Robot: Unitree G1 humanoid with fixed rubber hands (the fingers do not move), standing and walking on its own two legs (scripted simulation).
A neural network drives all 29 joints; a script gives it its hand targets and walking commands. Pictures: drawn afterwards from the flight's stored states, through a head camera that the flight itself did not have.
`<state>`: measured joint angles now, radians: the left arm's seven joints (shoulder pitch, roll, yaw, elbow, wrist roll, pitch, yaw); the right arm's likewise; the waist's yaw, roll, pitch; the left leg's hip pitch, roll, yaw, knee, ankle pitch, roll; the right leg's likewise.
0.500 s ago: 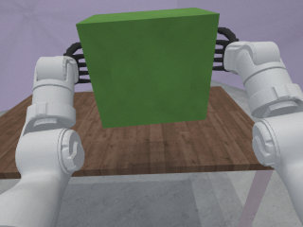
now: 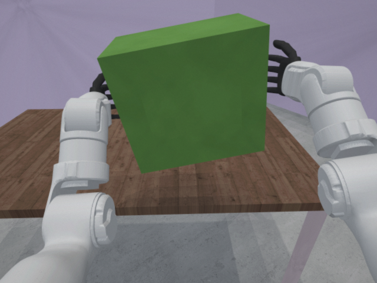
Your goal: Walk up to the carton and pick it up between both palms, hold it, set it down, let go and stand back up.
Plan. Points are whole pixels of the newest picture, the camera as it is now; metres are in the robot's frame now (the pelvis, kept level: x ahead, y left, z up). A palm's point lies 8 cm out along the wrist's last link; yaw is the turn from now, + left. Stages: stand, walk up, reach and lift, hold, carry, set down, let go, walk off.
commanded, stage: hold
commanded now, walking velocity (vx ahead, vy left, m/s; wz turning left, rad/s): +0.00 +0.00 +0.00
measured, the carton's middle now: (189, 93) +0.43 +0.00 +0.31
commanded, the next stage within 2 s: none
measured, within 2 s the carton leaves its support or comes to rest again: neither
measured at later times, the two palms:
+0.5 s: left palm (86, 88) +0.38 +0.20 +0.34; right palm (277, 72) +0.36 -0.16 +0.37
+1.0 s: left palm (99, 97) +0.37 +0.18 +0.33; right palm (291, 77) +0.35 -0.19 +0.36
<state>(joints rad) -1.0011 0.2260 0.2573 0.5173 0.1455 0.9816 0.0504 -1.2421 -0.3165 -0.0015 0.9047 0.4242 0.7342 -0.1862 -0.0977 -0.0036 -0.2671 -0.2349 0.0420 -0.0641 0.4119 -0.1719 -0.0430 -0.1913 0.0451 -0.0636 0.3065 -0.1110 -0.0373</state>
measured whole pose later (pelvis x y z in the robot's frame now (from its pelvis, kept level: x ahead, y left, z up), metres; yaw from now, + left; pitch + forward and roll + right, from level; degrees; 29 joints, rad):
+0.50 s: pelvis +0.01 +0.01 +0.00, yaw -1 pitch -1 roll -1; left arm -1.14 0.31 0.29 0.73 0.14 0.90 -0.04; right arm -1.30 -0.31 0.04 0.93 0.40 0.77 -0.21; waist -0.07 0.02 -0.25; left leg -0.19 0.03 -0.04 0.37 -0.16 -0.02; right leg -0.15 0.03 -0.04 0.27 -0.10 -0.02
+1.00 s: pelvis +0.00 +0.01 +0.00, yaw -1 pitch -1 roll -1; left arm -1.05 0.22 0.30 0.57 0.17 0.97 0.04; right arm -1.27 -0.32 0.01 0.93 0.40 0.75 -0.18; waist -0.08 0.03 -0.27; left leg -0.23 0.04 -0.05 0.41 -0.17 -0.03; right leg -0.19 0.04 -0.04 0.31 -0.11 -0.03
